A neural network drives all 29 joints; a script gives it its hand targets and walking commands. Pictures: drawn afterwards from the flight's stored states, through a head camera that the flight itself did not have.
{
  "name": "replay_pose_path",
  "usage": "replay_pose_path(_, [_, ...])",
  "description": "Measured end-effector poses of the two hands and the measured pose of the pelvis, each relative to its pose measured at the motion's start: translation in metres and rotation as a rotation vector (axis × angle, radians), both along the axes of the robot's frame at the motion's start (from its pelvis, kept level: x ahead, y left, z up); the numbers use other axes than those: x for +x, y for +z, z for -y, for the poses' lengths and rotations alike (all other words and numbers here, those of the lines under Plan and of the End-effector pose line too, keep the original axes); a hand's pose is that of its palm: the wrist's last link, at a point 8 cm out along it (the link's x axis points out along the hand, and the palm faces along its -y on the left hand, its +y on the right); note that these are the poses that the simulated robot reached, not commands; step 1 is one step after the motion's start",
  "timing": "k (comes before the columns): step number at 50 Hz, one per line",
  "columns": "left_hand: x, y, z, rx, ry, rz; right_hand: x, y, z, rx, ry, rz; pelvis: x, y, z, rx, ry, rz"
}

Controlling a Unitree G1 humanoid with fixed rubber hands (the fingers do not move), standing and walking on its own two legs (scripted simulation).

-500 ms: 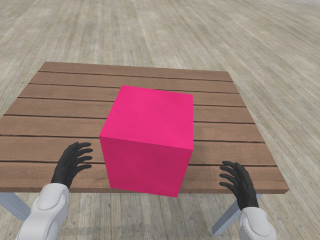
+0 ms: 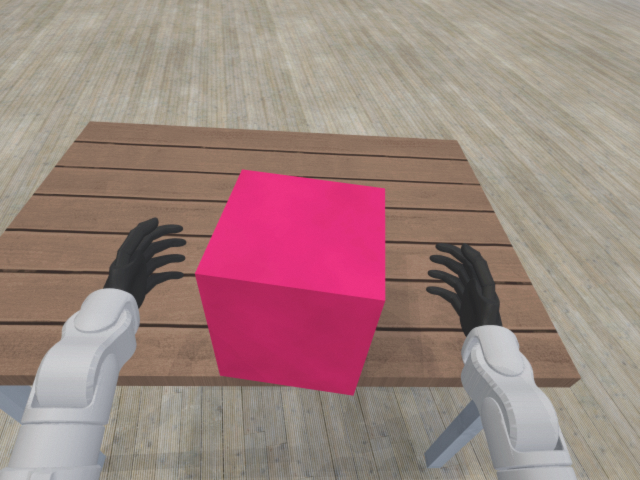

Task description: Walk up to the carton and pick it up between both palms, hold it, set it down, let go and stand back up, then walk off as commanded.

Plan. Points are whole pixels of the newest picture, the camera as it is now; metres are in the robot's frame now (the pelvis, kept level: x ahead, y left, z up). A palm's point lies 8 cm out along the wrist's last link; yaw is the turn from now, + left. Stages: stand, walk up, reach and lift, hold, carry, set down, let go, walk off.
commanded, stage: reach and lift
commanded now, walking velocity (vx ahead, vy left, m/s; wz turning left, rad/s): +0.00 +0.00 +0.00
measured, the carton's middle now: (299, 285) +0.39 +0.03 +0.01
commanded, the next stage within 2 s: none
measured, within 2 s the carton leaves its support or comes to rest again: neither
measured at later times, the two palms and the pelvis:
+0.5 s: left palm (139, 216) +0.37 +0.22 +0.16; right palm (475, 259) +0.34 -0.18 +0.14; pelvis +0.00 +0.00 +0.00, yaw +0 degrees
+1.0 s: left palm (164, 239) +0.39 +0.21 +0.10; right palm (476, 272) +0.36 -0.20 +0.10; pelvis +0.00 +0.00 +0.00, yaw +0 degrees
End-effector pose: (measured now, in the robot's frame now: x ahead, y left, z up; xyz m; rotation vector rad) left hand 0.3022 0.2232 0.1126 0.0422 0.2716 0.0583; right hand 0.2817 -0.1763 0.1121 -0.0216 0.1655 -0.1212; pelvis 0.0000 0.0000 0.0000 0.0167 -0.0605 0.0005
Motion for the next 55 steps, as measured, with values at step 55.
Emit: replay_pose_path(55, [0.087,-0.037,0.019,-0.079,0.020,-0.012,0.074,-0.042,0.027,0.007,-0.090,-0.153,-0.001,0.000,-0.004,-0.005,0.001,-0.074])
